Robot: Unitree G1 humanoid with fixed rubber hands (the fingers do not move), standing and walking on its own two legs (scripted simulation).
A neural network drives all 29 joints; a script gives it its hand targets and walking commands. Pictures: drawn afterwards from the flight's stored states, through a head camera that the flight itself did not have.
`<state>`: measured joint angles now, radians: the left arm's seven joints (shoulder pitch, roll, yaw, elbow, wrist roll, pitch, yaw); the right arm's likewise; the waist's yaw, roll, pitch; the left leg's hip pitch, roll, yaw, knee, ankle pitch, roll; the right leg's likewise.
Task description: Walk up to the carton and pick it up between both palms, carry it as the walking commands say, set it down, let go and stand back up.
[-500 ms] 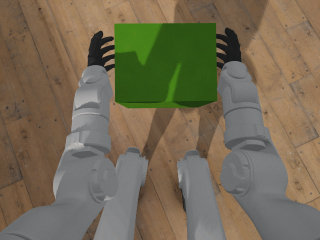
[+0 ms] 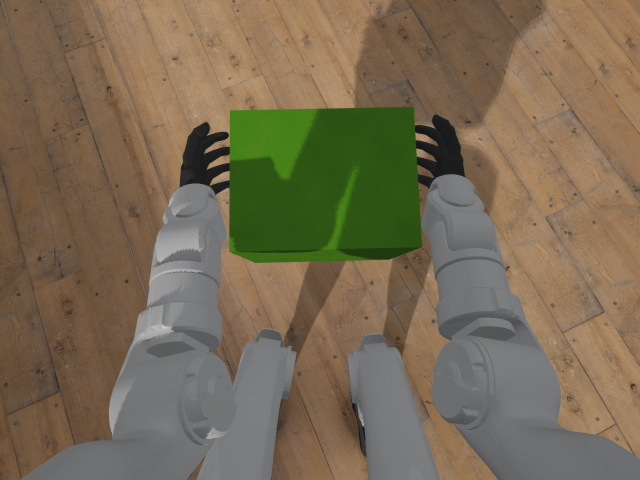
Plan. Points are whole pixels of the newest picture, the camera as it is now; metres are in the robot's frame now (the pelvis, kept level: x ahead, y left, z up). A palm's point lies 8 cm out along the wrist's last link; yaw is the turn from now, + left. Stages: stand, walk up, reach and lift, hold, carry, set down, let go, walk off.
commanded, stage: reach and lift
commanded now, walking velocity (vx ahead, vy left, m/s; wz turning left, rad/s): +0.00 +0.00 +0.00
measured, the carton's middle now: (322, 196) +0.47 +0.01 -0.13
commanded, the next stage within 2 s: none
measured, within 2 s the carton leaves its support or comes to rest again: neither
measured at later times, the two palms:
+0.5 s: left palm (175, 177) +0.42 +0.16 +0.02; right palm (469, 169) +0.44 -0.14 +0.02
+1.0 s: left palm (139, 169) +0.40 +0.17 +0.10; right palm (503, 158) +0.42 -0.14 +0.10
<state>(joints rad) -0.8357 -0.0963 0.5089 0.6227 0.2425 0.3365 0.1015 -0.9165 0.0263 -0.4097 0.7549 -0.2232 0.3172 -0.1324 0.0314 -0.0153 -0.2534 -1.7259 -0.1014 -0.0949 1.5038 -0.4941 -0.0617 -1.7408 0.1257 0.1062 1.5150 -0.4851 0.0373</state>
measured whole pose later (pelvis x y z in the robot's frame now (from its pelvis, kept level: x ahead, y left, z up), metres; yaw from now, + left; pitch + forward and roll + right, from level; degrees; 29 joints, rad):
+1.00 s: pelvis +0.04 +0.00 +0.14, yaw +0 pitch +27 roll +0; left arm -0.52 -0.19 0.47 0.50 0.28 0.32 0.06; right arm -0.58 0.13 -0.41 0.60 -0.27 0.30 -0.05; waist 0.03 -0.01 -0.20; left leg -1.06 -0.08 -0.13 0.93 -0.34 -0.04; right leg -1.07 0.10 0.14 0.93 -0.34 0.02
